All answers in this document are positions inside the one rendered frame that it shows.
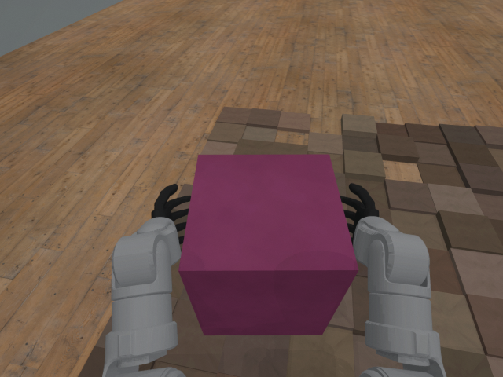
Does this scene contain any robot right forearm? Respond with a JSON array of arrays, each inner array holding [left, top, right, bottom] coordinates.
[[353, 216, 446, 377]]

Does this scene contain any right robot hand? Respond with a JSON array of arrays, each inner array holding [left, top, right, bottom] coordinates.
[[340, 183, 379, 245]]

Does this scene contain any robot left forearm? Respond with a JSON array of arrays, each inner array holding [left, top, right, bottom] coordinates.
[[102, 217, 182, 377]]

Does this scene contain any left robot hand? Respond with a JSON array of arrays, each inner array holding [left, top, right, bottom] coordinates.
[[152, 184, 191, 244]]

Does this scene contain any carton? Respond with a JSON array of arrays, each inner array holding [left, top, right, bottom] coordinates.
[[178, 154, 358, 335]]

